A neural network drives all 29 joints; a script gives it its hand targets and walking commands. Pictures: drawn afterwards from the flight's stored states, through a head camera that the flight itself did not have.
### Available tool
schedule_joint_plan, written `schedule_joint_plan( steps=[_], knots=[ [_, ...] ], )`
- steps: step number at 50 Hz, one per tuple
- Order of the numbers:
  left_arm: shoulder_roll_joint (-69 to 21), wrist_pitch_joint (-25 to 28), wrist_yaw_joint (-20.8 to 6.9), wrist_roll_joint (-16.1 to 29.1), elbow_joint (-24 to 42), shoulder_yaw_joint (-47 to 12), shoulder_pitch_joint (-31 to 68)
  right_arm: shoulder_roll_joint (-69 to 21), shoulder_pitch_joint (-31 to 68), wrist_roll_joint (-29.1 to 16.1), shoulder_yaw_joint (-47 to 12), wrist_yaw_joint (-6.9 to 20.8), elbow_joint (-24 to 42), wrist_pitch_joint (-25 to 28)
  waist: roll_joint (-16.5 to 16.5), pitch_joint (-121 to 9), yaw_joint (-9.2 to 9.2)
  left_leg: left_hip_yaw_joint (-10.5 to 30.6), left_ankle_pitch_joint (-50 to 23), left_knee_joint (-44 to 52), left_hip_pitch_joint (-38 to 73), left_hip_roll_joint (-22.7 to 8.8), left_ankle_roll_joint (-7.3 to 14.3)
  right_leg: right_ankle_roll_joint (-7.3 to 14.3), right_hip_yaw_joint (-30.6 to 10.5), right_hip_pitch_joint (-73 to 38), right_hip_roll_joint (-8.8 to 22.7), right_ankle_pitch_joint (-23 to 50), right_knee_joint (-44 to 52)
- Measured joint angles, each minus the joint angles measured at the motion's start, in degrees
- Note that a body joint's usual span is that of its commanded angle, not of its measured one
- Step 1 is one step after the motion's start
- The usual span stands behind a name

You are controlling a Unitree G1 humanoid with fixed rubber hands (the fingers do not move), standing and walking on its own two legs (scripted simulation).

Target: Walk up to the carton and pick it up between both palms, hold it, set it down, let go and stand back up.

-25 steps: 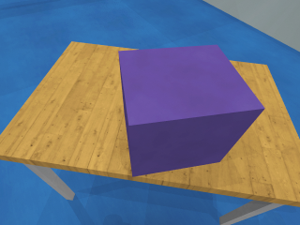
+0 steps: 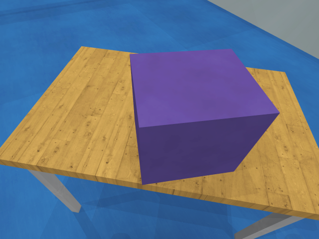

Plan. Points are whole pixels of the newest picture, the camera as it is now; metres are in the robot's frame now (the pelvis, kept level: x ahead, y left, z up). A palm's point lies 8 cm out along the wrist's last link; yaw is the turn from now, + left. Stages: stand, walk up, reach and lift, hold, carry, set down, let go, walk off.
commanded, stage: reach and lift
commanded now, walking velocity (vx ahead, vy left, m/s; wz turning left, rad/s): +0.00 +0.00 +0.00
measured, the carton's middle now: (186, 117) +0.42 -0.07 +0.05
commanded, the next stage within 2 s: none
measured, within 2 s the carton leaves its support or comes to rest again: neither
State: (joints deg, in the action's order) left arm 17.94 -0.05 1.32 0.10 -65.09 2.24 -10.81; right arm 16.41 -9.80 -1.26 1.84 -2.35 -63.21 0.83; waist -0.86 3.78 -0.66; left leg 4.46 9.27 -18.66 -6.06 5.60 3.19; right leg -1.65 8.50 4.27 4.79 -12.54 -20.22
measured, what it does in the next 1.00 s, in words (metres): shifts its weight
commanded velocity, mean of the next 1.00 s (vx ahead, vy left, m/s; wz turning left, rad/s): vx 0.00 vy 0.00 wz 0.00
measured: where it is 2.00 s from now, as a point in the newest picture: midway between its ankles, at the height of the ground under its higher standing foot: outside the picture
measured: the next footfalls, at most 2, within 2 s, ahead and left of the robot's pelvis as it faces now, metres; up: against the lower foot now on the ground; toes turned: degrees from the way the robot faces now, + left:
none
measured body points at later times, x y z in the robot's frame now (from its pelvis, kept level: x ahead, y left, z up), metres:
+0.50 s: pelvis -0.04 -0.04 -0.02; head -0.03 -0.02 +0.43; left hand +0.13 +0.22 -0.11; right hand +0.07 -0.34 -0.10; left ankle +0.01 +0.08 -0.75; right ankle -0.02 -0.13 -0.75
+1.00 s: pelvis -0.02 -0.07 -0.01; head -0.02 -0.05 +0.44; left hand +0.16 +0.20 -0.06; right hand +0.14 -0.33 -0.07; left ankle +0.01 +0.08 -0.75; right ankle -0.02 -0.13 -0.75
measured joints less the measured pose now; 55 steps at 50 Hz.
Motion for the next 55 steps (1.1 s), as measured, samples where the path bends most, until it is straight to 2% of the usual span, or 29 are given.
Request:
schedule_joint_plan(
  steps=[1, 4, 6, 8, 10, 13, 17, 22, 30, 35, 39, 43, 49, 55],
  knots=[
    [-0.12, -0.04, -0.02, -0.05, 0.09, -0.03, -0.14, 0.10, -0.01, 0.05, 0.06, 0.01, 0.06, -0.08, 0.14, -0.02, 0.02, -0.01, -0.04, -0.08, -0.14, -0.04, 0.00, 0.06, -0.01, 0.15, -0.04, 0.01, -0.11],
    [0.93, -13.25, 1.13, 5.78, 11.33, -2.93, -0.74, -0.03, 5.00, 4.55, 4.52, 2.88, -1.28, 0.21, 1.08, -1.19, 0.14, -1.80, 3.55, -8.91, -8.14, -1.46, -0.76, 2.29, -2.77, 8.07, -1.92, -3.32, -7.37],
    [1.89, -21.60, 0.79, 6.06, 18.56, -2.28, 1.91, 0.07, 8.79, 4.85, 4.62, 4.44, 1.46, -1.39, 1.07, 0.53, -0.09, -3.31, 6.35, -15.56, -12.31, -2.56, -0.28, 1.78, -4.22, 12.29, -2.87, -2.80, -12.64],
    [2.28, -27.54, 0.45, 4.41, 25.45, -0.62, 5.64, -0.07, 11.77, 4.22, 4.28, 5.57, 4.14, -2.19, 0.90, 2.63, -0.32, -3.87, 8.15, -20.00, -14.45, -3.73, -0.96, 1.79, -4.76, 14.44, -3.89, -4.69, -16.56],
    [2.15, -31.00, 0.53, 2.55, 32.05, 0.98, 9.10, -0.06, 13.73, 3.03, 3.33, 6.41, 6.54, -2.69, 0.43, 4.14, -0.56, -4.11, 9.11, -22.61, -15.47, -4.60, -1.41, 2.23, -4.98, 15.51, -4.70, -5.38, -18.83],
    [0.63, -33.18, 0.67, 0.15, 39.72, 2.46, 11.99, 0.64, 14.21, -0.20, 0.59, 7.52, 10.22, -2.46, 0.25, 5.18, -0.59, -4.07, 9.50, -23.74, -14.96, -6.00, -2.28, 2.96, -4.98, 14.71, -6.09, -4.93, -18.77],
    [-3.09, -35.12, -0.04, -3.25, 44.23, 3.98, 11.24, 2.06, 10.82, -1.84, -1.50, 8.82, 15.18, -3.76, 0.10, 4.74, -0.70, -4.32, 8.39, -20.72, -11.57, -7.04, -2.95, 3.87, -5.31, 11.34, -7.20, -3.20, -15.17],
    [-4.88, -34.29, 0.02, -5.17, 43.14, 5.56, 6.22, 3.37, 4.41, 0.26, -1.13, 8.94, 19.61, -4.35, -1.01, 4.00, -0.92, -4.57, 6.46, -16.28, -7.92, -6.88, -3.57, 4.51, -5.56, 8.73, -7.09, -2.41, -12.85],
    [-1.98, -29.28, 2.70, -1.52, 44.56, 6.98, -3.50, 1.31, -4.46, -0.64, -0.36, 8.88, 26.54, -3.60, -3.15, 3.20, -2.69, -4.25, 5.68, -14.45, -7.73, -7.31, -4.69, 5.89, -5.17, 9.54, -7.52, -2.90, -13.25],
    [-0.83, -27.24, 3.10, 1.25, 47.64, 5.84, -6.03, -1.25, -5.57, -1.22, -0.48, 8.00, 29.51, -3.64, -3.00, 2.49, -3.01, -3.04, 5.58, -14.42, -8.34, -7.40, -5.34, 6.41, -3.99, 9.72, -7.62, -3.21, -13.11],
    [-0.90, -26.07, 3.13, 2.88, 50.13, 4.86, -6.39, -2.80, -4.43, -1.54, -0.22, 7.33, 32.40, -3.77, -2.55, 1.18, -2.43, -2.80, 5.44, -13.72, -8.09, -7.18, -5.63, 6.50, -3.75, 9.63, -7.40, -3.50, -12.99],
    [-1.63, -25.08, 2.72, 3.26, 51.43, 4.61, -5.17, -2.52, -3.42, -2.66, -0.62, 7.01, 34.76, -4.17, -1.88, -0.03, -2.36, -2.84, 4.83, -11.55, -6.50, -7.14, -5.56, 6.33, -3.83, 8.07, -7.41, -2.98, -10.93],
    [-2.55, -22.85, 3.19, 3.04, 52.33, 5.15, -3.95, -0.40, -1.96, -4.22, -0.37, 8.25, 34.40, -4.17, -2.08, -1.19, -2.56, -3.25, 3.51, -7.47, -4.34, -7.15, -5.51, 6.20, -4.28, 6.16, -7.50, -1.73, -7.15],
    [-4.66, -18.54, 4.09, 2.56, 53.24, 5.22, -6.56, 3.04, -3.11, -7.24, 0.01, 10.79, 32.66, -0.36, -2.11, -2.29, -2.36, -3.75, 2.87, -4.52, -3.57, -7.38, -5.41, 5.97, -4.85, 5.21, -7.82, -0.47, -3.46]
  ],
)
